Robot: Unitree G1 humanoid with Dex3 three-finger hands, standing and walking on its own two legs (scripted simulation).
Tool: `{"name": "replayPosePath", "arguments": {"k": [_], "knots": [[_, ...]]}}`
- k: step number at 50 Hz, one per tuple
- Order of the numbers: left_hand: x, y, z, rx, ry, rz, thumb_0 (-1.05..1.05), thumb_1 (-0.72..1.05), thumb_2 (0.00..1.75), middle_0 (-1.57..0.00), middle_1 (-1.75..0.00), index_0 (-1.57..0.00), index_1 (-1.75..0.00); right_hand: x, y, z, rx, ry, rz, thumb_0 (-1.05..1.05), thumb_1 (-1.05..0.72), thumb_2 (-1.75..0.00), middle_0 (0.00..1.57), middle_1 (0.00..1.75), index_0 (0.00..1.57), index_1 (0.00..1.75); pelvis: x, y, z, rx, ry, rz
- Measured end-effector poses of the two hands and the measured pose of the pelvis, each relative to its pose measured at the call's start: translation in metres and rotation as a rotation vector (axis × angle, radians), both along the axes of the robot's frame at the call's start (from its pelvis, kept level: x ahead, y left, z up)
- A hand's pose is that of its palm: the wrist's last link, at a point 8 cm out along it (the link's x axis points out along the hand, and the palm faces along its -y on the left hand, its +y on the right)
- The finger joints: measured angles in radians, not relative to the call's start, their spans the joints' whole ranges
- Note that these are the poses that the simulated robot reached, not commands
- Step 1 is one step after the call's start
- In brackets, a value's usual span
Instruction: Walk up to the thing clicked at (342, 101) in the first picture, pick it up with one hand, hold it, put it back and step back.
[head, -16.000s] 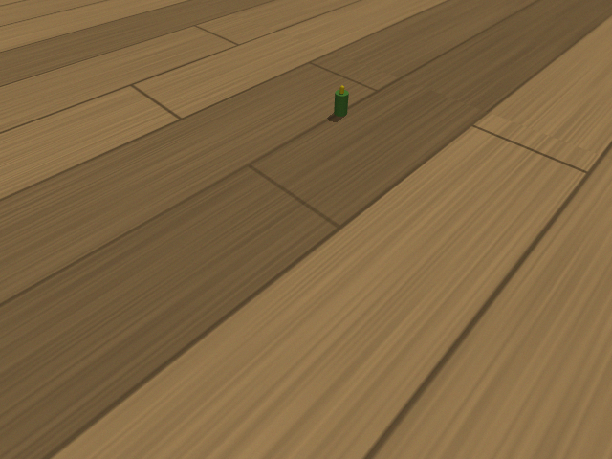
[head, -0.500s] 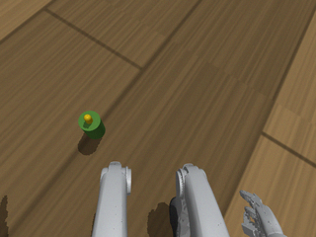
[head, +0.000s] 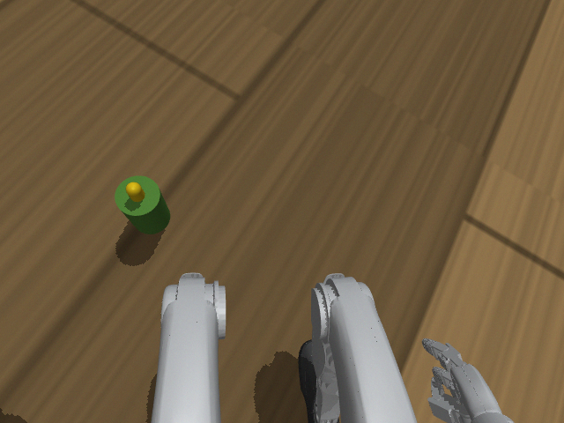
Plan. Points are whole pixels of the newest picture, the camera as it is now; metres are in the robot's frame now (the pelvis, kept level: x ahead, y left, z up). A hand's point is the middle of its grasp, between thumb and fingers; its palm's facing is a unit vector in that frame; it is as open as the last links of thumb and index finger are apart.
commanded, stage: go down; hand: left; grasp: from the side
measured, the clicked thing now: (142, 203) +0.50 +0.27 -0.31
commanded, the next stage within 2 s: approach in 0.78 s
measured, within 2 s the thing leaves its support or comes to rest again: neither
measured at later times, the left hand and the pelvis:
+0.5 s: hand out of the picture +0.38 +0.44 -0.01, palm faces +0.32 -0.94 -0.10, open 17.3 cm; pelvis +0.00 +0.00 -0.02, yaw -1 degrees
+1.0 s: hand out of the picture +0.38 +0.45 -0.03, palm faces +0.33 -0.94 -0.07, open 17.4 cm; pelvis +0.00 +0.00 -0.04, yaw -2 degrees
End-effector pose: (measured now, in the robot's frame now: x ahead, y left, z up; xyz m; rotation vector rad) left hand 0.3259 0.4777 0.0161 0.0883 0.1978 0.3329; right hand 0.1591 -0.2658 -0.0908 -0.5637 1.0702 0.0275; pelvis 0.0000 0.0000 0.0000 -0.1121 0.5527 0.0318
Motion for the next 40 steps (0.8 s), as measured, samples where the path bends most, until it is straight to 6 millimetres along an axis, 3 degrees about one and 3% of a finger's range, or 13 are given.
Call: {"name": "replayPosePath", "arguments": {"k": [24, 40], "knots": [[0.013, 0.011, -0.016, 0.002, -0.049, -0.004, -0.01, -0.49, 0.08, -0.04, -0.07, -0.04, -0.08, -0.018, -0.002, -0.017, -0.029, 0.043, 0.002, 0.0, -0.91, -0.9, 0.21, 0.3, 0.21, 0.3, -0.004, 0.003, -0.024, -0.017, -0.019, -0.007], [0.018, 0.016, -0.023, 0.004, -0.085, 0.001, -0.01, -0.47, 0.08, -0.04, -0.06, -0.04, -0.08, -0.012, -0.004, -0.026, -0.042, 0.055, 0.022, 0.0, -0.91, -0.9, 0.21, 0.3, 0.21, 0.3, -0.001, 0.002, -0.034, -0.023, -0.017, -0.01]]}}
